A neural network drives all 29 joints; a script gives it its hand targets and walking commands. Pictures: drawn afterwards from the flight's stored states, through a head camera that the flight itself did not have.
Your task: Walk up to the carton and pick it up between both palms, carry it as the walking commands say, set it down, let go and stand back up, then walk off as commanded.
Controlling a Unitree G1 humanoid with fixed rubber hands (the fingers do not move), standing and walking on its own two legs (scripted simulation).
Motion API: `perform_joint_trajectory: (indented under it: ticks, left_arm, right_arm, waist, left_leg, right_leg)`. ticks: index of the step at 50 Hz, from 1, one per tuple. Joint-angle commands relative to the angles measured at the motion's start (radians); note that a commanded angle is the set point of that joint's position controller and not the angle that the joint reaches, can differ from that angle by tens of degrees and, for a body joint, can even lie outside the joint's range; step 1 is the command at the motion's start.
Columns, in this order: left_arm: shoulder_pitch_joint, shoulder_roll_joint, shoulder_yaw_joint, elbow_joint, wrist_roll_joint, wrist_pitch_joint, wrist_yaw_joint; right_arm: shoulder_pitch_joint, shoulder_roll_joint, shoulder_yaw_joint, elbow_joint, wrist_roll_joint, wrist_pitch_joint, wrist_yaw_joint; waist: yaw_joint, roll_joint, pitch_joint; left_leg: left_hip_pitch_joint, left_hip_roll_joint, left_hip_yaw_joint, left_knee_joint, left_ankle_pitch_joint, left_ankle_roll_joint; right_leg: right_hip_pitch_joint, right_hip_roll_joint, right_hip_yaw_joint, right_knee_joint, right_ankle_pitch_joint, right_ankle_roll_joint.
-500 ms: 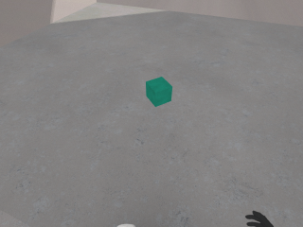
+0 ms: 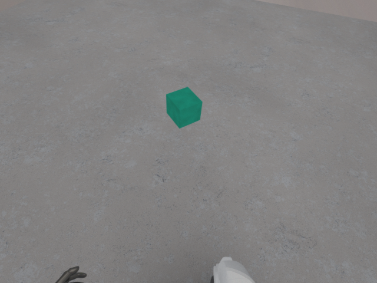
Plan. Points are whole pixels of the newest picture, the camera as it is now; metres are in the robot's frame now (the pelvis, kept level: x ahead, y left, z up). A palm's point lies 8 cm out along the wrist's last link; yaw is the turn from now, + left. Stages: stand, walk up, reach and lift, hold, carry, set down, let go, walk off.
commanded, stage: walk up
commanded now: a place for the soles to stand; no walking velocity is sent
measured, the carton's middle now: (183, 107) +1.36 +0.00 -0.68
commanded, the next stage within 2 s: none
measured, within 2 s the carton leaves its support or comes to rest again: neither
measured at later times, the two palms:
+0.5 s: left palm (84, 240) +0.23 +0.25 -0.09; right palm (332, 240) +0.23 -0.35 -0.10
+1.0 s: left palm (103, 176) +0.41 +0.25 -0.12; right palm (314, 213) +0.30 -0.34 -0.10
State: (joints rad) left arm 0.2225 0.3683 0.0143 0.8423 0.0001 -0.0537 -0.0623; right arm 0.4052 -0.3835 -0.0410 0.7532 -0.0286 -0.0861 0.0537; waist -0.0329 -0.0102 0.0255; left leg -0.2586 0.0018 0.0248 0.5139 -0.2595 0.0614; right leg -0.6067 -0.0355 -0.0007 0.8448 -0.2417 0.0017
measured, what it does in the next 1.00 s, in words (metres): walks ahead: right foot, then left foot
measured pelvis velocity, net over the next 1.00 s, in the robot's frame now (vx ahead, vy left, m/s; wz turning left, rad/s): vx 0.28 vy -0.03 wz -0.03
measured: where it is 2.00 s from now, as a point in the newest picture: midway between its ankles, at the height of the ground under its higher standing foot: (187, 215)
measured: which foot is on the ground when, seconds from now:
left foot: down 0.00-0.16, up 0.18-0.58, down 0.60-1.00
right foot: up 0.00-0.14, down 0.16-0.60, up 0.62-0.96, down 0.98-1.00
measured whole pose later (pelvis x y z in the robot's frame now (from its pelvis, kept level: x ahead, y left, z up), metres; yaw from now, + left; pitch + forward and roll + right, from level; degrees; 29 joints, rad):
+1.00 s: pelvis +0.28 -0.03 -0.02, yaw -2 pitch +2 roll +0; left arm 0.20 0.37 0.01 0.83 0.00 -0.09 -0.06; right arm 0.40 -0.39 -0.05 0.75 -0.03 -0.09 0.05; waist -0.04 -0.02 0.01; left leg -0.30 0.00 0.05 0.67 -0.39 0.04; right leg -0.46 -0.02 0.00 0.59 -0.21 -0.02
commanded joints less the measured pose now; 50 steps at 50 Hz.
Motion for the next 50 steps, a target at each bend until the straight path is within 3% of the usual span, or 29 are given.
perform_joint_trajectory:
  ticks: [1,3,5,6,7,8,9,10,12,14,25,27,28,29,30,31,33,35,37,39,40,41,42,44,45,47,48,49,50]
  left_arm:
    - [-0.148,0.214,0.081,-0.12,0.026,-0.037,-0.02]
    - [-0.111,0.192,0.071,-0.112,0.028,-0.053,-0.014]
    - [-0.005,0.233,0.099,-0.074,0.031,-0.069,0.0]
    - [0.133,0.286,0.124,-0.035,0.037,-0.076,0.015]
    - [0.222,0.371,0.147,-0.046,0.029,-0.079,0.029]
    - [0.204,0.419,0.152,-0.044,0.013,-0.074,0.039]
    - [0.152,0.394,0.151,-0.042,0.001,-0.066,0.039]
    - [0.107,0.345,0.134,-0.061,-0.009,-0.067,0.041]
    - [0.027,0.326,0.126,-0.082,-0.001,-0.066,0.036]
    - [0.0,0.317,0.123,-0.099,0.005,-0.06,0.03]
    - [0.047,0.336,0.112,-0.118,0.0,-0.047,0.01]
    - [-0.017,0.301,0.094,-0.138,0.003,-0.04,0.013]
    - [-0.003,0.23,0.074,-0.146,0.001,-0.037,0.017]
    - [-0.022,0.18,0.055,-0.16,0.002,-0.035,0.02]
    - [-0.042,0.246,0.066,-0.152,0.012,-0.028,0.028]
    - [0.012,0.269,0.08,-0.128,0.015,-0.027,0.022]
    - [0.02,0.293,0.085,-0.119,0.007,-0.028,0.011]
    - [0.017,0.272,0.086,-0.103,0.007,-0.034,0.006]
    - [-0.006,0.263,0.092,-0.105,0.017,-0.032,0.006]
    - [-0.025,0.261,0.089,-0.115,0.024,-0.032,0.008]
    - [-0.014,0.25,0.087,-0.11,0.024,-0.034,0.005]
    - [-0.028,0.25,0.084,-0.096,0.028,-0.041,0.004]
    - [-0.039,0.243,0.085,-0.1,0.03,-0.04,0.003]
    - [-0.039,0.219,0.09,-0.11,0.019,-0.05,0.002]
    - [-0.043,0.213,0.086,-0.103,0.021,-0.057,0.005]
    - [0.104,0.273,0.115,-0.059,0.039,-0.071,0.02]
    - [0.23,0.357,0.137,-0.04,0.045,-0.072,0.034]
    - [0.237,0.409,0.144,-0.047,0.03,-0.077,0.043]
    - [0.211,0.389,0.141,-0.048,0.01,-0.07,0.045]
  right_arm:
    - [0.048,-0.31,-0.094,-0.005,0.012,-0.032,-0.032]
    - [-0.009,-0.305,-0.083,-0.009,0.017,-0.023,-0.032]
    - [-0.039,-0.268,-0.071,-0.034,0.026,-0.011,-0.031]
    - [-0.03,-0.205,-0.048,-0.035,0.032,-0.013,-0.034]
    - [0.0,-0.15,-0.024,-0.059,0.033,-0.026,-0.028]
    - [-0.054,-0.212,-0.031,-0.062,0.027,-0.026,-0.028]
    - [-0.071,-0.247,-0.042,-0.049,0.007,-0.018,-0.03]
    - [-0.035,-0.267,-0.043,-0.019,0.012,-0.014,-0.025]
    - [0.011,-0.25,-0.055,0.013,0.03,0.004,-0.008]
    - [-0.014,-0.247,-0.067,0.001,0.022,0.009,-0.002]
    - [-0.146,-0.226,-0.086,-0.03,0.013,-0.013,0.013]
    - [-0.016,-0.23,-0.089,0.018,0.01,-0.032,0.002]
    - [0.084,-0.279,-0.109,0.053,0.003,-0.047,-0.011]
    - [0.119,-0.385,-0.134,0.046,-0.004,-0.05,-0.026]
    - [0.061,-0.383,-0.133,0.0,0.012,-0.049,-0.033]
    - [0.005,-0.38,-0.133,-0.012,0.007,-0.049,-0.035]
    - [-0.002,-0.348,-0.115,-0.015,0.023,-0.041,-0.038]
    - [0.009,-0.319,-0.101,-0.011,0.027,-0.04,-0.031]
    - [0.033,-0.309,-0.102,-0.022,0.022,-0.036,-0.031]
    - [0.053,-0.334,-0.101,-0.023,0.026,-0.039,-0.03]
    - [0.022,-0.336,-0.101,-0.031,0.018,-0.037,-0.028]
    - [0.008,-0.312,-0.095,-0.03,0.026,-0.035,-0.026]
    - [0.008,-0.319,-0.094,-0.033,0.017,-0.036,-0.023]
    - [-0.035,-0.312,-0.086,-0.043,0.015,-0.035,-0.023]
    - [-0.037,-0.323,-0.088,-0.03,0.025,-0.03,-0.025]
    - [-0.03,-0.24,-0.067,-0.064,0.029,-0.021,-0.026]
    - [-0.041,-0.182,-0.047,-0.092,0.039,-0.024,-0.027]
    - [-0.066,-0.19,-0.042,-0.099,0.029,-0.027,-0.026]
    - [-0.108,-0.251,-0.05,-0.082,0.032,-0.024,-0.034]
  waist:
    - [-0.076,0.092,-0.076]
    - [-0.042,0.152,-0.122]
    - [0.052,0.083,-0.184]
    - [0.108,-0.076,-0.289]
    - [0.138,-0.266,-0.359]
    - [0.135,-0.207,-0.256]
    - [0.114,-0.128,-0.125]
    - [0.093,-0.063,-0.089]
    - [0.064,-0.15,-0.009]
    - [0.046,-0.166,0.018]
    - [0.075,-0.147,0.02]
    - [0.007,-0.099,-0.047]
    - [-0.042,0.051,-0.099]
    - [-0.07,0.265,-0.09]
    - [-0.069,0.114,-0.028]
    - [-0.03,0.073,-0.054]
    - [-0.02,0.058,0.004]
    - [-0.014,0.152,0.056]
    - [-0.04,0.145,-0.004]
    - [-0.041,0.118,-0.05]
    - [-0.027,0.166,-0.064]
    - [-0.029,0.117,-0.048]
    - [-0.032,0.132,-0.042]
    - [-0.018,0.194,-0.071]
    - [-0.001,0.165,-0.082]
    - [0.08,0.074,-0.205]
    - [0.161,-0.164,-0.263]
    - [0.145,-0.227,-0.189]
    - [0.139,-0.107,-0.166]
  left_leg:
    - [0.306,0.246,-0.267,-0.244,-0.053,0.089]
    - [0.276,0.217,-0.194,-0.126,0.16,0.134]
    - [0.094,0.186,-0.132,0.053,0.28,0.087]
    - [-0.071,0.112,-0.05,0.295,0.209,0.043]
    - [-0.311,0.005,-0.007,0.521,-0.13,-0.014]
    - [-0.52,-0.034,-0.056,0.588,-0.27,-0.005]
    - [-0.568,0.029,-0.102,0.609,-0.232,0.003]
    - [-0.536,0.039,-0.12,0.597,-0.15,0.001]
    - [-0.419,0.06,-0.082,0.534,-0.092,-0.022]
    - [-0.337,0.048,-0.038,0.491,-0.092,-0.037]
    - [-0.184,0.049,-0.001,0.074,-0.078,-0.038]
    - [0.046,0.017,0.008,-0.064,-0.011,-0.011]
    - [0.231,0.1,-0.151,-0.159,-0.14,0.019]
    - [0.349,0.32,-0.596,-0.283,-0.362,0.103]
    - [0.344,0.356,-0.64,-0.313,-0.441,0.144]
    - [0.297,0.342,-0.591,-0.285,-0.455,0.153]
    - [0.229,0.312,-0.522,-0.28,-0.345,0.117]
    - [0.168,0.275,-0.42,-0.263,-0.175,0.167]
    - [0.238,0.271,-0.371,-0.251,-0.079,0.172]
    - [0.236,0.295,-0.418,-0.239,-0.069,0.188]
    - [0.221,0.279,-0.362,-0.208,-0.069,0.18]
    - [0.17,0.285,-0.358,-0.201,-0.063,0.186]
    - [0.137,0.279,-0.331,-0.215,-0.083,0.182]
    - [0.128,0.239,-0.262,-0.136,0.117,0.152]
    - [0.092,0.214,-0.198,-0.081,0.213,0.128]
    - [-0.067,0.15,-0.114,0.171,0.292,0.065]
    - [-0.244,0.053,-0.035,0.465,0.204,0.011]
    - [-0.53,-0.047,-0.019,0.574,-0.238,-0.021]
    - [-0.612,-0.002,-0.092,0.64,-0.269,-0.005]
  right_leg:
    - [-0.076,-0.023,-0.022,-0.198,0.098,-0.002]
    - [0.056,0.021,-0.068,-0.32,0.082,-0.02]
    - [0.415,0.038,-0.039,-0.422,0.104,-0.054]
    - [0.653,-0.053,0.084,-0.443,0.031,-0.109]
    - [0.829,-0.322,0.454,-0.468,-0.101,-0.179]
    - [0.825,-0.377,0.607,-0.532,-0.335,-0.284]
    - [0.708,-0.368,0.59,-0.568,-0.525,-0.277]
    - [0.642,-0.318,0.531,-0.595,-0.535,-0.191]
    - [0.482,-0.252,0.381,-0.61,-0.415,-0.159]
    - [0.369,-0.207,0.29,-0.619,-0.369,-0.176]
    - [0.424,-0.208,0.218,-0.553,-0.228,-0.216]
    - [0.335,-0.155,0.126,-0.37,-0.168,-0.174]
    - [0.168,-0.075,0.036,-0.114,-0.185,-0.123]
    - [-0.12,0.056,-0.058,0.167,-0.278,-0.044]
    - [-0.207,0.022,0.038,0.209,-0.238,-0.043]
    - [-0.178,-0.02,0.065,0.223,-0.17,-0.035]
    - [-0.134,-0.046,0.059,0.188,-0.125,-0.041]
    - [-0.109,-0.05,0.015,0.099,-0.167,-0.018]
    - [-0.115,-0.041,-0.011,0.047,-0.158,-0.001]
    - [-0.095,-0.049,0.011,0.01,-0.138,-0.003]
    - [-0.059,-0.049,-0.003,-0.028,-0.107,-0.003]
    - [-0.011,-0.03,-0.02,-0.068,-0.1,-0.002]
    - [0.017,-0.026,-0.038,-0.093,-0.086,-0.01]
    - [0.103,0.007,-0.068,-0.216,-0.046,-0.021]
    - [0.187,0.028,-0.112,-0.292,0.061,-0.028]
    - [0.551,0.019,-0.023,-0.371,0.096,-0.081]
    - [0.703,-0.183,0.26,-0.458,-0.114,-0.15]
    - [0.802,-0.36,0.578,-0.524,-0.212,-0.281]
    - [0.805,-0.372,0.591,-0.519,-0.335,-0.32]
